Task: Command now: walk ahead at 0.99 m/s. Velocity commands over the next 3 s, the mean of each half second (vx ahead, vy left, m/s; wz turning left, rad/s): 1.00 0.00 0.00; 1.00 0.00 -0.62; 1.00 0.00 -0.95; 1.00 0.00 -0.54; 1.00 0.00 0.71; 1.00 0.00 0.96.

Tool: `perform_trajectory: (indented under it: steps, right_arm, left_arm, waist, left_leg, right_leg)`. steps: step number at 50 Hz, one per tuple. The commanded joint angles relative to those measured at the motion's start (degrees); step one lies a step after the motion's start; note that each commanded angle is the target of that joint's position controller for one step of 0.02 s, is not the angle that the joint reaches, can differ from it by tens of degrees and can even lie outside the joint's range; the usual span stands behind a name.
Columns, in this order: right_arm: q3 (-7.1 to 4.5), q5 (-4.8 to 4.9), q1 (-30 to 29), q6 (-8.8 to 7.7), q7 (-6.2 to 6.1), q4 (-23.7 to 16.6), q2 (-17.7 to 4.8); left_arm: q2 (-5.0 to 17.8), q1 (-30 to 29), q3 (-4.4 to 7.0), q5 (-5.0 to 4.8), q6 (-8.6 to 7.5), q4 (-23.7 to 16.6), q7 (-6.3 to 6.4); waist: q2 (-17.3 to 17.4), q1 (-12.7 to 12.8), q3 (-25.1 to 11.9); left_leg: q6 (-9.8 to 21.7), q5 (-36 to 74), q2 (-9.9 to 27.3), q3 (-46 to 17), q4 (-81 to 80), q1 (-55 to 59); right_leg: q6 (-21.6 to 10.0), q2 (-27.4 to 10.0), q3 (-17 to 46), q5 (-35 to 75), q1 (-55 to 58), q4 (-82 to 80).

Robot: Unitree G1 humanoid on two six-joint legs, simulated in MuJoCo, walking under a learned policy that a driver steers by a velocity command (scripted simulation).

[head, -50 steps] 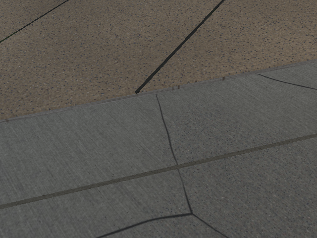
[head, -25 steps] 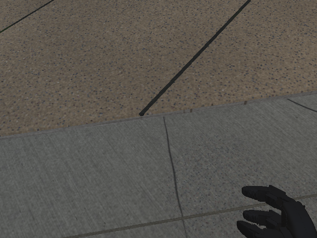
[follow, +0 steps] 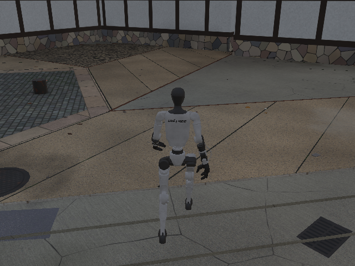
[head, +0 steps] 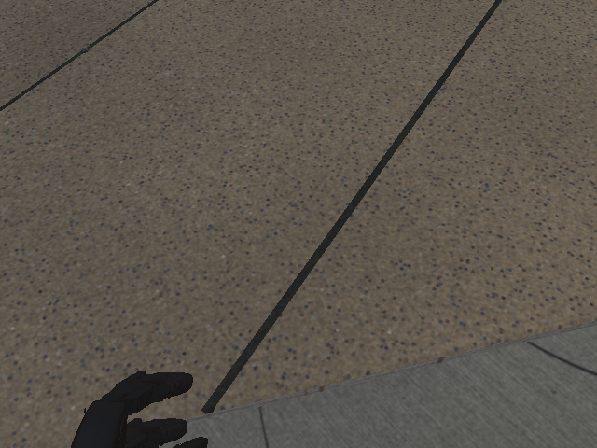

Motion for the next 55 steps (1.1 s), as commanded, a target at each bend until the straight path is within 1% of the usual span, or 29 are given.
perform_trajectory:
  steps: [1,2,3,4,5,7,9,14,19,21,23,25,26,27,28,29,31,33,36,39,45,47,49,50,51,52,53,54,55]
  right_arm:
    - [0.09,-0.23,5.0,-0.93,0.55,-6.3,-2.0]
    - [0.46,0.97,3.3,-3.16,1.51,-4.9,-2.0]
    - [-1.4,3.66,-3.6,-4.07,1.74,-7.5,-7.1]
    - [-1.04,4.46,-10.2,-4.49,1.54,-9.6,-6.8]
    - [-0.73,3.71,-13.8,-4.64,1.53,-11.4,-5.2]
    - [-0.69,2.74,-11.4,-2.49,1.82,-11.8,-3.0]
    - [-0.28,2.53,-10.2,-0.3,1.48,-11.7,-1.7]
    - [-0.63,0.98,-22.3,-0.31,0.5,-15.2,-4.7]
    - [0.52,2.5,-35.7,-1.58,2.67,-19.7,-2.3]
    - [0.38,2.55,-37.7,-2.48,3.91,-21.2,-2.7]
    - [-0.61,2.75,-35.1,-2.87,4.28,-22.2,-5.0]
    - [-3.39,3.35,-16.0,-2.05,3.27,-18.6,-10.6]
    - [-4.93,2.16,-2.6,-1.38,2.37,-14.7,-14.9]
    - [-6.66,0.96,3.0,-1.65,2.48,-12.6,-20.2]
    - [-5.15,0.66,3.6,-2.09,2.02,-12.3,-14.4]
    - [-4.5,0.68,-0.9,-2.25,1.72,-11.6,-11.8]
    - [-3.48,-0.33,-7.9,-2.74,2.16,-10.0,-7.3]
    - [-2.27,-0.84,-13.3,-3.36,2.86,-8.1,-1.9]
    - [-3.11,0.16,-16.5,-3.08,2.63,-7.3,-4.0]
    - [-3.14,-1.03,-16.2,-2.73,1.06,-7.7,-4.9]
    - [-4.53,-0.49,-12.0,-1.92,-1.15,-8.5,-12.0]
    - [-5.32,0.06,-12.5,-0.65,-1.57,-9.2,-15.4]
    - [-6.51,1.33,-15.8,1.03,-1.37,-10.7,-18.7]
    - [-6.63,1.95,-18.9,1.05,-0.84,-12.0,-18.5]
    - [-5.8,2.71,-22.6,0.3,0.01,-12.3,-15.1]
    - [-2.3,1.45,-23.0,-2.27,1.14,-15.3,-1.0]
    - [-0.56,3.15,-15.3,-5.24,1.63,-21.1,1.9]
    - [-1.55,3.75,-22.9,-7.01,1.9,-21.9,-5.7]
    - [-2.16,4.3,-25.8,-7.35,1.76,-23.1,-7.2]
  left_arm:
    - [21.1,34.4,8.02,1.87,0.81,5.0,1.14]
    - [18.4,36.1,7.5,1.4,0.74,6.2,1.1]
    - [13.3,31.4,6.13,1.76,0.46,6.8,1.37]
    - [9.8,27.5,5.18,2.28,0.33,6.8,1.11]
    - [7.6,23.9,4.55,2.99,-0.1,7.4,0.55]
    - [3.1,18.3,3.21,3.75,-0.6,8.2,-0.26]
    - [4.3,17.0,3.41,2.13,-0.71,9.0,-0.35]
    - [7.5,22.9,3.6,2.17,-1.27,10.6,1.75]
    - [9.5,31.4,3.56,0.93,0.49,12.3,3.23]
    - [10.4,32.3,3.61,1.25,1.21,12.5,3.26]
    - [12.2,31.4,3.77,2.23,1.77,12.4,3.24]
    - [12.4,29.0,3.53,4.16,2.9,12.5,3.45]
    - [10.3,27.7,2.92,3.39,2.78,9.9,3.61]
    - [0.3,36.2,0.45,2.23,0.92,8.9,2.46]
    - [6.4,31.8,2.04,0.37,-0.82,9.3,2.09]
    - [8.8,23.8,3.33,-1.91,-1.21,6.6,2.04]
    - [6.5,18.2,3.37,-0.91,-0.73,4.0,2.33]
    - [4.4,22.7,4.01,-1.14,2.59,4.9,2.06]
    - [3.3,21.1,4.32,-0.94,5.96,4.0,2.38]
    - [4.9,16.9,4.98,-0.09,6.41,2.1,2.44]
    - [5.7,6.3,4.91,0.09,4.29,-2.7,-0.76]
    - [8.2,8.7,6.17,-0.54,4.06,-3.2,-1.5]
    - [12.8,21.1,8.4,-1.45,5.55,-1.6,-1.09]
    - [17.3,33.3,10.61,-1.26,6.68,1.4,-0.56]
    - [18.9,43.0,12.04,-1.69,7.54,4.5,0.75]
    - [17.6,38.3,10.7,0.11,7.38,6.3,0.32]
    - [14.2,31.7,8.09,2.63,4.58,2.0,-0.3]
    - [9.9,31.8,7.71,2.22,3.16,0.4,-0.66]
    - [10.0,31.2,7.69,1.99,1.81,0.8,-1.05]
  waist:
    - [-7.9,13.0,-28.0]
    - [-16.5,13.1,-33.5]
    - [-15.6,11.7,-22.1]
    - [-7.6,10.7,-13.4]
    - [-1.1,7.8,-8.1]
    - [-2.6,1.2,-3.7]
    - [-3.2,-1.3,0.0]
    - [-2.3,2.0,5.4]
    - [-0.3,7.2,9.1]
    - [-1.8,6.7,8.7]
    - [-7.1,3.0,3.8]
    - [-13.2,-8.5,-8.4]
    - [-8.2,-13.1,-17.1]
    - [13.4,-6.7,-29.7]
    - [14.8,-8.6,-30.7]
    - [11.8,-7.5,-18.1]
    - [0.7,-2.5,-6.8]
    - [4.0,3.2,-3.0]
    - [4.1,4.9,3.9]
    - [1.7,4.9,6.0]
    - [-1.8,1.9,8.7]
    - [1.7,4.2,5.0]
    - [7.7,12.0,-1.0]
    - [8.1,17.9,-6.3]
    - [3.6,23.0,-7.4]
    - [-21.7,13.2,1.8]
    - [-25.1,3.6,-10.9]
    - [-12.5,7.9,-9.8]
    - [-2.0,5.6,-4.4]
  left_leg:
    - [3.4,46.6,1.6,-2.8,57.3,-40.6]
    - [4.8,5.9,-4.8,-11.5,66.7,-48.1]
    - [6.8,5.5,-2.0,-12.9,73.3,-56.6]
    - [7.2,6.5,0.3,-10.7,74.4,-58.1]
    - [7.6,8.4,2.5,-9.6,71.4,-57.0]
    - [8.0,11.4,6.3,-10.1,68.8,-52.0]
    - [6.7,10.7,7.8,-9.1,64.9,-53.0]
    - [1.5,27.6,8.3,-4.9,47.9,-60.4]
    - [1.9,31.4,5.6,-0.1,28.8,-61.1]
    - [3.6,27.9,3.2,2.2,26.6,-60.3]
    - [5.9,21.5,-1.2,5.1,25.8,-52.5]
    - [8.4,17.2,-5.4,5.3,26.7,-29.1]
    - [11.0,11.3,2.6,-7.0,27.1,-4.7]
    - [18.2,-23.2,18.1,-41.9,15.0,13.8]
    - [14.1,-28.5,18.9,-54.2,3.0,14.0]
    - [11.1,-22.2,19.6,-45.5,2.0,5.3]
    - [9.1,-5.1,17.2,-28.3,2.1,-14.3]
    - [7.6,1.8,13.8,-15.7,-0.4,-26.4]
    - [5.9,9.4,13.0,-2.9,-4.8,-31.7]
    - [5.2,17.4,9.2,6.0,-5.8,-28.5]
    - [3.4,34.2,11.2,14.8,-6.6,-14.4]
    - [2.6,64.5,11.9,16.2,0.3,-7.9]
    - [3.6,88.8,13.6,16.1,16.6,-5.5]
    - [4.3,88.0,13.3,14.0,31.2,-11.4]
    - [2.3,66.4,7.3,13.7,54.2,-22.1]
    - [0.4,-5.6,-7.0,7.3,80.0,-45.5]
    - [1.6,-8.5,-9.5,-8.4,87.9,-61.1]
    - [4.8,-2.2,-5.7,-11.8,83.1,-61.8]
    - [5.7,2.0,-3.8,-11.1,76.1,-62.1]
  right_leg:
    - [-13.8,-15.0,34.0,-35.4,66.0,-4.0]
    - [-13.5,-18.1,57.5,-51.6,70.3,-20.1]
    - [-9.9,-17.9,53.9,-49.6,64.3,-23.4]
    - [-8.6,-16.4,43.5,-39.5,53.8,-22.3]
    - [-8.1,-14.5,35.5,-30.6,43.1,-22.8]
    - [-7.5,-10.6,26.0,-25.9,28.5,-23.5]
    - [-7.9,-9.6,20.3,-24.9,22.1,-27.4]
    - [-7.8,-7.7,11.3,-11.6,23.7,-32.8]
    - [-6.4,-10.5,7.9,-4.9,35.7,-37.3]
    - [-6.0,-12.2,5.6,5.7,42.7,-35.8]
    - [-4.7,-12.8,2.9,35.7,48.1,-28.0]
    - [-2.6,-12.3,1.9,59.8,45.9,-5.8]
    - [-1.0,-9.5,3.5,46.9,27.5,13.9]
    - [1.2,1.7,8.9,-3.3,7.9,37.6]
    - [-1.3,1.9,16.2,-19.0,3.2,44.4]
    - [-1.1,0.3,14.3,-17.8,-3.9,49.1]
    - [-1.3,-5.4,11.9,-12.2,-2.3,45.7]
    - [-1.3,-8.8,12.2,-10.1,4.9,44.4]
    - [0.3,-9.8,10.9,-10.0,1.3,41.2]
    - [1.1,-8.5,9.2,-0.6,-4.0,34.9]
    - [-1.4,-5.9,-1.0,10.7,-1.8,9.6]
    - [-2.6,-1.1,-6.6,7.3,6.0,7.4]
    - [-4.5,3.0,-8.3,-3.2,19.0,10.0]
    - [-6.4,4.1,-5.9,-6.7,34.7,9.3]
    - [-8.8,3.5,-0.4,-5.2,48.4,2.0]
    - [-13.2,0.8,15.1,-1.0,51.5,-0.8]
    - [-24.3,-10.2,51.4,-27.6,59.1,-15.5]
    - [-20.3,-11.9,55.7,-35.0,56.1,-24.1]
    - [-17.8,-11.8,54.1,-35.5,49.0,-25.7]
Next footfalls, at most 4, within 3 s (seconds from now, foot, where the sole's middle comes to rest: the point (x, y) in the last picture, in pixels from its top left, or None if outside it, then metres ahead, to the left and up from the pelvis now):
0.50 left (241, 328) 0.71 0.14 -0.68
1.02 right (343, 200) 1.09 -0.13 -0.68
1.46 left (349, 95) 1.54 -0.20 -0.68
1.94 right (510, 95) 1.51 -0.71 -0.68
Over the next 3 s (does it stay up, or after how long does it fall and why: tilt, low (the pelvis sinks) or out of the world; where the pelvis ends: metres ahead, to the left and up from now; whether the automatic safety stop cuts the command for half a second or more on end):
stays up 2.11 -1.22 0.09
